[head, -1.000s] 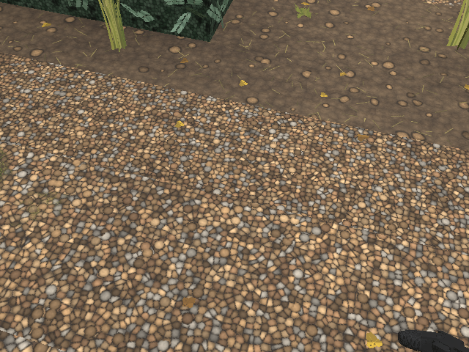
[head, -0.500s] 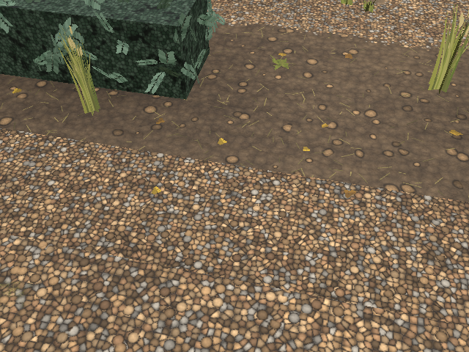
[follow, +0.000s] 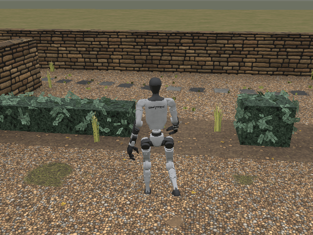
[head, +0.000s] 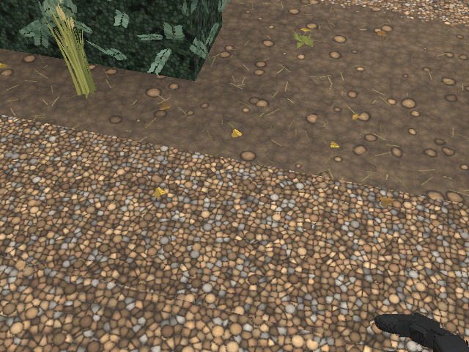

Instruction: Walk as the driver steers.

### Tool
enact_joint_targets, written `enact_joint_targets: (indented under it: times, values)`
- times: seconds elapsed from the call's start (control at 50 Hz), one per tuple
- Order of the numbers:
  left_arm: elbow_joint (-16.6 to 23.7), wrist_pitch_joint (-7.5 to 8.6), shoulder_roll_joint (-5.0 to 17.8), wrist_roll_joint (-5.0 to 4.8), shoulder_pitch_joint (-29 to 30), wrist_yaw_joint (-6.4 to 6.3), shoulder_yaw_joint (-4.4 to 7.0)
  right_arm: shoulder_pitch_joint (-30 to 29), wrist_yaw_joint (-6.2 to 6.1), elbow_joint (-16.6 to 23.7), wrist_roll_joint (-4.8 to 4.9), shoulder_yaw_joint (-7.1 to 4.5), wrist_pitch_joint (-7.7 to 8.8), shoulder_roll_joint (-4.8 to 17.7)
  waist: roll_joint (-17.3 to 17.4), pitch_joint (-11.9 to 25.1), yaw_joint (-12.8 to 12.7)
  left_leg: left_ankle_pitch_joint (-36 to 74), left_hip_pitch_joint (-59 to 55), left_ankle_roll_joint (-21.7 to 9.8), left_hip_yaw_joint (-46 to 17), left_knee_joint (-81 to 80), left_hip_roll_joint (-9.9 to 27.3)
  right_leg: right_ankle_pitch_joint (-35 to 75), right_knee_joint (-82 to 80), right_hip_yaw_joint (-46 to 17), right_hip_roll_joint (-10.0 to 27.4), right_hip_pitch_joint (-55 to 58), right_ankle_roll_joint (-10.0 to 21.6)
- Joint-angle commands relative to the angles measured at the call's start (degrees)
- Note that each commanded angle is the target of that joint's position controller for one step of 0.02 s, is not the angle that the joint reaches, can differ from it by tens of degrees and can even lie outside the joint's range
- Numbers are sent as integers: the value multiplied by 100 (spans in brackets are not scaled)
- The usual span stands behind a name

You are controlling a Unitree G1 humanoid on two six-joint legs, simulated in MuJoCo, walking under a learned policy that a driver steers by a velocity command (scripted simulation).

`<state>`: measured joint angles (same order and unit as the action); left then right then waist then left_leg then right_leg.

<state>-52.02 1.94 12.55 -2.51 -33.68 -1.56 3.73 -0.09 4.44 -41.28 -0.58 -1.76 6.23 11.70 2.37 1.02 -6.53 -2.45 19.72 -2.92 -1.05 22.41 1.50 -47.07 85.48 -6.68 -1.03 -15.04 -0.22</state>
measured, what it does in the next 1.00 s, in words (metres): goes down, turning right: right foot, then left foot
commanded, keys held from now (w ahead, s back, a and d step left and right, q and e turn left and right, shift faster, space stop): w+e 0.58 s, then e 0.42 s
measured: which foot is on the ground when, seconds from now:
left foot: down 0.00-0.44, up 0.46-0.94, down 0.96-1.00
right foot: up 0.00-0.44, down 0.46-0.96, up 0.98-1.00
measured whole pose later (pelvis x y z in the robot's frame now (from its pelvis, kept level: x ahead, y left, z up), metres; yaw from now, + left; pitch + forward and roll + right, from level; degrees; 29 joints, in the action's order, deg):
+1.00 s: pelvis +0.42 -0.08 -0.03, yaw -35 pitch +3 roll +0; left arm -29.9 -3.7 16.6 -1.6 -9.5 -2.6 3.8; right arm 5.1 0.7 -39.9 -0.7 -2.0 2.9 14.7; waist 0.1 1.2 0.1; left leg -19.7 21.6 -1.1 -1.5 39.7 -2.3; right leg -27.5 50.3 -16.9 -11.6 -20.7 2.0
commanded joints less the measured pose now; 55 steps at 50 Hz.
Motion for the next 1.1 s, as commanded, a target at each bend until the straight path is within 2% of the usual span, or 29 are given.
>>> enact_joint_targets:
  times: [0.02,0.04,0.06,0.08,0.1,0.12,0.16,0.24,0.36,0.4,0.44,0.46,0.48,0.5,0.52,0.56,0.62,0.7,0.74,0.86,0.9,0.94,0.96,0.98,1.0,1.02,1.04,1.08,1.1]
  values:
    - [524,422,694,-157,-66,177,126,2815,-147,-468,-8,-447,-167,1090,1201,1918,1395,4217,-4893,-955,-1276,1652,2035,1280,970,-921,307,-4180,185]
    - [813,431,586,-195,357,83,77,2480,-201,-675,-25,-596,-195,1577,1338,1806,1007,911,-4140,-1510,-2558,769,2593,2065,1141,-544,412,-4569,127]
    - [748,321,692,-123,561,-83,93,1985,-225,-524,-62,-453,-149,1142,253,1433,819,-350,-3067,-1544,-3310,-40,2718,2670,1402,-177,613,-4397,115]
    - [775,140,462,-41,751,-148,94,1317,-241,-475,-141,-335,-101,851,4,436,410,789,-1381,-1470,-2864,-236,2599,3318,416,-320,696,-3821,-36]
    - [690,-13,312,90,636,-158,85,994,-215,-492,-119,-255,-52,611,-197,18,210,1200,-447,-1228,-2052,-294,2197,3248,-165,-350,886,-3145,-138]
    - [748,-47,263,139,788,-152,107,840,-213,-531,-66,-252,-19,541,21,-209,199,1157,-94,-989,-1478,-418,1885,3280,-861,-417,979,-2946,-170]
    - [1016,-31,338,115,1231,-102,154,918,-347,-665,-98,-276,25,717,396,-272,254,1457,38,-867,-862,-663,1574,3886,-1702,-402,928,-2712,-182]
    - [1309,-7,115,175,2075,133,54,1492,-560,-919,26,-348,-79,843,51,-151,617,2165,-983,-594,-16,-578,1400,4921,-3348,-24,711,-2766,184]
    - [2025,-78,173,131,3418,441,46,2035,-608,-1112,131,-416,-319,1153,-133,-533,1038,2135,-2039,-399,620,-386,1484,4272,-4457,758,391,-2834,477]
    - [2092,-55,307,116,3200,496,103,1842,-632,-1045,127,-483,-377,1419,124,-341,810,3506,-2165,-312,896,57,1466,3685,-4685,1103,111,-2113,650]
    - [1818,-57,784,152,1865,460,349,1675,-678,-1002,154,-496,-440,1531,190,343,46,4550,-1801,-126,1213,1803,1230,3889,-5174,1292,-327,-110,952]
    - [1611,-96,1365,139,874,332,564,1655,-677,-869,50,-444,-399,1402,-468,951,-327,2773,-365,148,1317,3779,895,4471,-5266,-23,383,1791,1363]
    - [1700,-7,1872,41,1161,343,585,2206,-506,-591,-119,-187,-218,615,-1732,1634,416,-2941,1885,340,522,5718,-300,3610,-5928,-3174,1683,3465,2419]
    - [1760,8,1467,107,732,360,473,1546,-393,-493,80,-295,15,1148,-1206,2071,-114,-2974,2606,219,-516,6059,-275,2799,-6607,-3912,1843,3771,2418]
    - [1700,46,1257,159,1029,348,407,1117,-380,-336,273,-352,91,1269,-1032,1174,-34,-2513,3073,145,-457,5791,-52,3137,-6733,-3173,1766,3205,2145]
    - [1866,81,1025,192,1830,328,321,1023,-496,-362,99,-348,77,1189,-232,368,480,-1817,2311,216,-390,4832,330,4580,-6755,-2018,1317,1385,1786]
    - [1992,142,938,209,2231,284,259,1223,-604,-321,24,-417,-193,1168,-312,248,913,-1721,1219,469,-352,3846,435,6278,-6809,-1281,974,71,1656]
    - [1863,-55,1212,257,2012,27,360,692,-630,-60,-215,-242,-310,688,-536,641,845,-404,774,584,-78,3130,-15,8552,-6215,-586,561,-265,1418]
    - [1996,-176,1184,354,2093,-53,315,1024,-551,-217,-143,-301,-303,940,-576,1112,896,441,474,565,-107,3872,-145,8833,-5812,-715,633,-226,1288]
    - [2355,-331,976,265,2123,-132,183,174,-436,359,-65,-254,-255,1042,-735,671,644,-1000,1734,482,-529,3961,-129,8123,-5048,-2045,960,711,1527]
    - [2430,-463,978,109,2152,-116,178,-152,-437,594,-8,-169,-265,843,-1174,461,557,-1579,1413,533,-276,2505,-339,8094,-5132,-2088,589,856,1339]
    - [2655,-529,1045,18,2761,-141,167,587,-386,472,48,-264,-273,1080,-1292,649,1036,-843,130,468,-154,1259,-451,8068,-4829,-2063,237,572,1063]
    - [2821,-514,953,-10,3045,-141,133,1215,-375,328,17,-339,-252,1277,-968,895,1330,828,-994,259,-351,603,-151,7304,-4124,-1834,-92,82,766]
    - [2875,-534,514,107,2286,-128,12,1325,-397,306,13,-454,-287,1740,974,1227,858,4139,-2240,-673,-1941,657,1305,2757,-2401,-1234,-999,-1096,230]
    - [2693,-471,747,115,1478,-80,64,1200,-370,377,-45,-376,-333,1572,1762,1273,522,5927,-2596,-1662,-3361,608,2338,223,-1020,-1246,-1395,-2131,-65]
    - [2441,-419,1324,85,1476,-45,260,1026,-365,494,61,-333,-346,1320,734,806,471,5910,-2266,-1798,-3000,712,2476,460,-154,-989,-956,-2660,-303]
    - [2423,-457,1438,59,1964,-98,294,1008,-371,577,110,-303,-360,1142,269,543,644,5092,-2194,-1646,-2463,695,2171,909,199,-675,-720,-2873,-427]
    - [2535,-646,1310,181,2478,-210,210,839,-420,610,188,-216,-417,1029,-20,109,677,3646,-1547,-1327,-1765,339,1630,1659,157,-485,-431,-2741,-485]
    - [2645,-709,1086,133,2667,-171,117,804,-453,599,156,-188,-456,1069,28,59,626,3198,-1332,-1277,-1574,207,1432,1814,-84,-481,-374,-2479,-457]
Keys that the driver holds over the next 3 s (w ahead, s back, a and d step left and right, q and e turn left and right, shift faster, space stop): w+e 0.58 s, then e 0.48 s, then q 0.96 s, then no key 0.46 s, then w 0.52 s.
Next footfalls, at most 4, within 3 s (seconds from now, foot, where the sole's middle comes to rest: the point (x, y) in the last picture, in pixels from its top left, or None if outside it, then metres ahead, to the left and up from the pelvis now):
0.46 right None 0.37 -0.16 -0.79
0.96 left None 0.46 -0.02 -0.79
1.32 right None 0.38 -0.23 -0.79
2.20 right None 0.39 -0.23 -0.79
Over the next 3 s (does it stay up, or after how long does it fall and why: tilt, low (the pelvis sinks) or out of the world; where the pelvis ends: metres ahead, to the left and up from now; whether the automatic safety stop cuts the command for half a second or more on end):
stays up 0.47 -0.14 -0.04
